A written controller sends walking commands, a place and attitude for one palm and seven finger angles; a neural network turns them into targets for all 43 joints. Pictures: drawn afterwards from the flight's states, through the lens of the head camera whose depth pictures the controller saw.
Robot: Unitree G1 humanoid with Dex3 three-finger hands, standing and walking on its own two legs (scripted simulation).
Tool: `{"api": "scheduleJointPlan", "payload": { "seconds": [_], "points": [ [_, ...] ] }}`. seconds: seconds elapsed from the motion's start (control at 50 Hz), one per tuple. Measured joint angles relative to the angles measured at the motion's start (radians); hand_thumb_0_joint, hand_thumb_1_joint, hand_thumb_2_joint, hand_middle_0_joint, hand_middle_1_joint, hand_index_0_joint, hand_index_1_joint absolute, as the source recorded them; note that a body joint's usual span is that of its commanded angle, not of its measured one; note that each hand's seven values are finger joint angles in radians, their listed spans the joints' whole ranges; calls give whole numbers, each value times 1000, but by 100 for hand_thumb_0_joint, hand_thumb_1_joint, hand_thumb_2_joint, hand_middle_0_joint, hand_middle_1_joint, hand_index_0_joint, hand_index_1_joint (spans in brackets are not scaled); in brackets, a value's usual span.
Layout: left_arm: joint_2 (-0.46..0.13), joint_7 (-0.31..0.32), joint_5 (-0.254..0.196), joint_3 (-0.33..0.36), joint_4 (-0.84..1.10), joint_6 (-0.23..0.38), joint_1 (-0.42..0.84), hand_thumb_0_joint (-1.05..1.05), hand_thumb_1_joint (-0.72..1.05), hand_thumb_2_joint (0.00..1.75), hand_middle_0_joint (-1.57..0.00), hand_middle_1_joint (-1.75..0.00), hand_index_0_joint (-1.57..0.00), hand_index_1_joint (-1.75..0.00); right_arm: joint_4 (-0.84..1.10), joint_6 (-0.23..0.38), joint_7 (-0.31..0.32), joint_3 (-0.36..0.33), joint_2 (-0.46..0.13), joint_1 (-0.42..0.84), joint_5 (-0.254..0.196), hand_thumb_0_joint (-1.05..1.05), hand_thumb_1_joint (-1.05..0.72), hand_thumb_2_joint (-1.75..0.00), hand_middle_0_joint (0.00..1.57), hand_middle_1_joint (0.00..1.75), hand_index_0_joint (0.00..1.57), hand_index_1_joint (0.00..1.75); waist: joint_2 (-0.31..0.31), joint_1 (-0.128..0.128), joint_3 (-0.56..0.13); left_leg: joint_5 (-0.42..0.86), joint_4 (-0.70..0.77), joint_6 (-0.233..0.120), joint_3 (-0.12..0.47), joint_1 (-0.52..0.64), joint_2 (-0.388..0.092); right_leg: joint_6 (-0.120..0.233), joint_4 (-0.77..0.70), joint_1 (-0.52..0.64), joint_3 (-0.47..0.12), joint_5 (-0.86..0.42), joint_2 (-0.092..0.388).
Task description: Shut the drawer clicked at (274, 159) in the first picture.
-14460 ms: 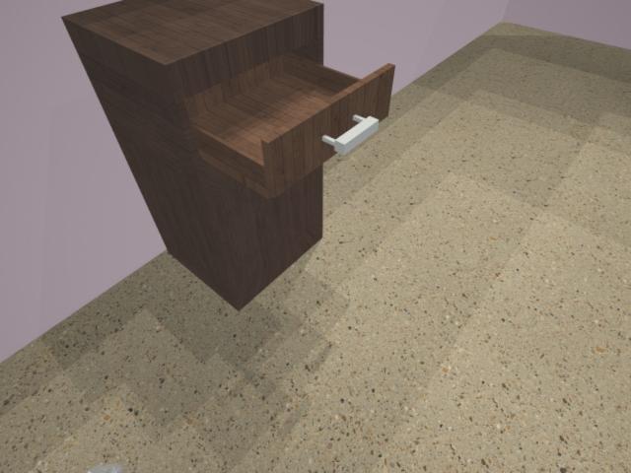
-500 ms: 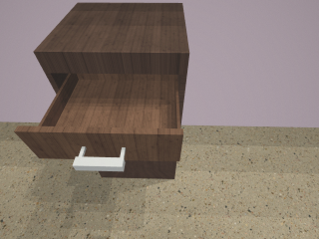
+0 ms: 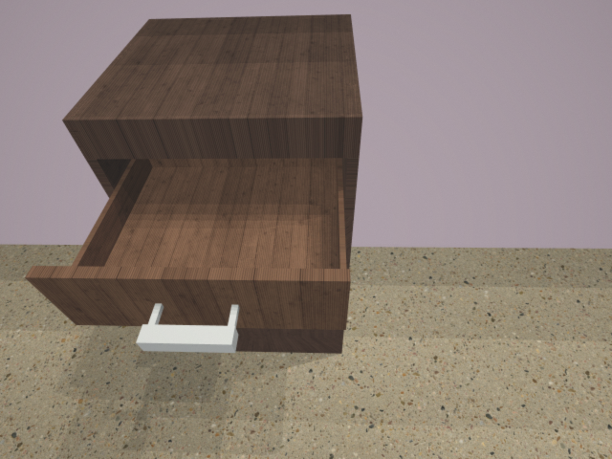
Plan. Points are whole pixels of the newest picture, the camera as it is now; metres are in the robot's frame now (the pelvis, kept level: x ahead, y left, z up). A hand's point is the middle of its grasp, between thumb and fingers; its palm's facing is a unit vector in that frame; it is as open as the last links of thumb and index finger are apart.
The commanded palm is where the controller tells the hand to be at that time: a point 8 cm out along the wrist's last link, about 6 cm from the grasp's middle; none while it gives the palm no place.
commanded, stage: come to a stop and stand still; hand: left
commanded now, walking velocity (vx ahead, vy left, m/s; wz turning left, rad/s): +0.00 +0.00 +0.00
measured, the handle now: (192, 324) +0.30 +0.18 -0.01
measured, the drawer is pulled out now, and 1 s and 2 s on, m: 0.25 0.25 0.25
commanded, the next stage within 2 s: look again from close up in 0.64 s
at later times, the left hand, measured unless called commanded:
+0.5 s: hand out of the picture +0.03 +0.17 -0.17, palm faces +0.01 -0.97 -0.24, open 7.3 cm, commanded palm none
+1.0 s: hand out of the picture +0.01 +0.15 -0.17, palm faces +0.03 -0.98 -0.21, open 7.4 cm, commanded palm none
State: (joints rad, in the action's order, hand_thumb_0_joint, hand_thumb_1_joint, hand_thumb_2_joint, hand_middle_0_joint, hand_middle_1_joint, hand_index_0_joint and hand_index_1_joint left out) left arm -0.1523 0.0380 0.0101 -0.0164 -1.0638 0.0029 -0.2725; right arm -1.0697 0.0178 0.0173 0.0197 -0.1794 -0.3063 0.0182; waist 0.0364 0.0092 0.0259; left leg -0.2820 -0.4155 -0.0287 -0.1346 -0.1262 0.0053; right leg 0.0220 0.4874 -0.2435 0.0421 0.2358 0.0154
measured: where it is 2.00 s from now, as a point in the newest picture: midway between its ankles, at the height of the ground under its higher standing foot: outside the picture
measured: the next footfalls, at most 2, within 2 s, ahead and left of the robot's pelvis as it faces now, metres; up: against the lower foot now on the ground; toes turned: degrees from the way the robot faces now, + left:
none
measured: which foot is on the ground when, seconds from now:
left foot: down 0.00-1.00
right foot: down 0.00-1.00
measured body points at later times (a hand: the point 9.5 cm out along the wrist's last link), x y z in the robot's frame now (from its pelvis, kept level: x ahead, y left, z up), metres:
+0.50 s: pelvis +0.02 -0.01 +0.00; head +0.03 -0.03 +0.45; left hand +0.03 +0.22 -0.15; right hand +0.01 -0.23 -0.17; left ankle -0.03 +0.09 -0.74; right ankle +0.02 -0.10 -0.74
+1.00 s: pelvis +0.02 -0.02 +0.00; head +0.02 -0.03 +0.45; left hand +0.01 +0.21 -0.15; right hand +0.00 -0.23 -0.16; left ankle -0.03 +0.09 -0.74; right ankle +0.02 -0.10 -0.74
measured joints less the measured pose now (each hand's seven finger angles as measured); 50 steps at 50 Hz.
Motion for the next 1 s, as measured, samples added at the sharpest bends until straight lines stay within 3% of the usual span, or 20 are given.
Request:
{"api": "scheduleJointPlan", "payload": {
  "seconds": [0.54,1.0],
  "points": [
    [-3,6,-2,3,-36,15,7,1,92,90,-20,-30,-20,-30,-60,9,11,-3,25,15,-2,1,-91,-90,19,30,20,30,-11,-1,1,-8,37,28,13,46,-26,22,-41,51,15,13,-28],
    [9,5,-2,1,-47,14,-23,1,91,90,-20,-30,-20,-30,-77,8,13,-1,44,-6,-5,1,-91,-90,19,30,20,30,-19,-4,1,4,43,31,20,49,-33,27,-68,65,22,-8,-36]
  ]
}}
